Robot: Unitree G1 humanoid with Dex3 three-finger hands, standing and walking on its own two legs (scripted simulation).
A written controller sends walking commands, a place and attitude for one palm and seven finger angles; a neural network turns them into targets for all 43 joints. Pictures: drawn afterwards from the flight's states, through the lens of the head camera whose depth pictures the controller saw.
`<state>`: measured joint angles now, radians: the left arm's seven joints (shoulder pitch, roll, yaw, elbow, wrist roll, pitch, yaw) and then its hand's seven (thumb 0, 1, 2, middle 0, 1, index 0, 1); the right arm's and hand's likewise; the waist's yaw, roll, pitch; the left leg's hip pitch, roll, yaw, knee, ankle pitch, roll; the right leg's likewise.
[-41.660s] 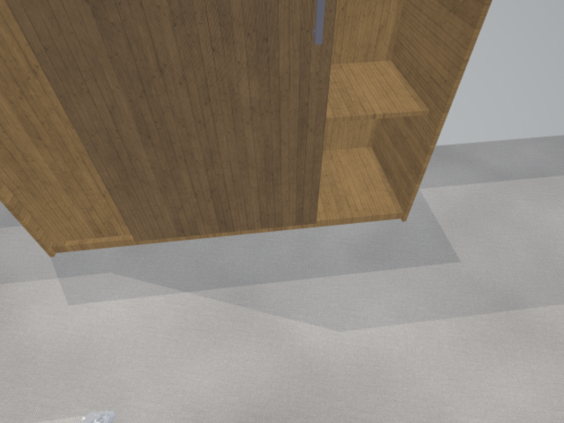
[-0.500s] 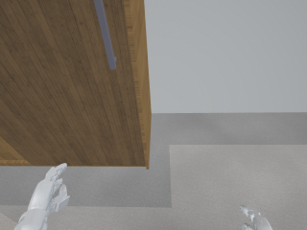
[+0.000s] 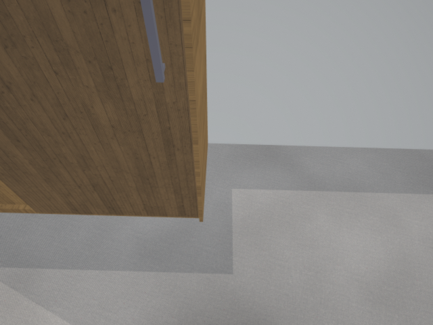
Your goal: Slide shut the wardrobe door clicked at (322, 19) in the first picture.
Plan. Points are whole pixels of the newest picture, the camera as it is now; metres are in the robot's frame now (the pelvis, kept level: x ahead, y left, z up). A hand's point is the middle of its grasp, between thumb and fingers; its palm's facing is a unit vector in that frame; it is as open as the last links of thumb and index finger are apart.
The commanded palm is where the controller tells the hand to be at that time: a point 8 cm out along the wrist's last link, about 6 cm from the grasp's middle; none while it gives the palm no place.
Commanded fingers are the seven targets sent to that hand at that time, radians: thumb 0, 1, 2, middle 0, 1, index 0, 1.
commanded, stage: let the arm hang, fingers relaxed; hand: left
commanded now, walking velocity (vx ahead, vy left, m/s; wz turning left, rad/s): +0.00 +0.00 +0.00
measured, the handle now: (152, 22) +0.64 +0.18 +0.22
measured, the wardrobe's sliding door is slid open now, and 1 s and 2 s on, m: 0.00 0.00 0.00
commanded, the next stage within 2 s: look to check the result in 0.46 s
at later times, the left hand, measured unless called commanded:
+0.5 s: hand out of the picture +0.13 +0.22 -0.15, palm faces -0.03 -0.95 -0.31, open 7.3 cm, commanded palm none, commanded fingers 0.00 0.90 0.90 -0.20 -0.30 -0.20 -0.30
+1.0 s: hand out of the picture +0.13 +0.21 -0.15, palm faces -0.03 -0.94 -0.34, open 7.3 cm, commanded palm none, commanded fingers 0.00 0.90 0.90 -0.20 -0.30 -0.20 -0.30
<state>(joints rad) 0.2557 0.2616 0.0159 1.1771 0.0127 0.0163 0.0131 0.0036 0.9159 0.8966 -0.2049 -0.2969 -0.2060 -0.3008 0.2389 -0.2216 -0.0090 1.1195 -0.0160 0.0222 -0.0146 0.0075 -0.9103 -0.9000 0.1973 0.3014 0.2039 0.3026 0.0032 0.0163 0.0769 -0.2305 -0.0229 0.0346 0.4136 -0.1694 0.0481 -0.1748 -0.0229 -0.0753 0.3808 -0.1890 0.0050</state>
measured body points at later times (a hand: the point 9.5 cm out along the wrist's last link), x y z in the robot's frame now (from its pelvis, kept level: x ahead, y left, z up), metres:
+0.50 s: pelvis +0.03 -0.01 +0.00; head +0.04 -0.01 +0.45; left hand +0.13 +0.27 -0.13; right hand +0.11 -0.30 -0.13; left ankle +0.03 +0.09 -0.74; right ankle +0.01 -0.13 -0.74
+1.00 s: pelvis +0.05 -0.03 +0.01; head +0.08 -0.05 +0.45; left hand +0.13 +0.25 -0.13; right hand +0.13 -0.32 -0.14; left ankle +0.03 +0.09 -0.74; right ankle +0.01 -0.13 -0.74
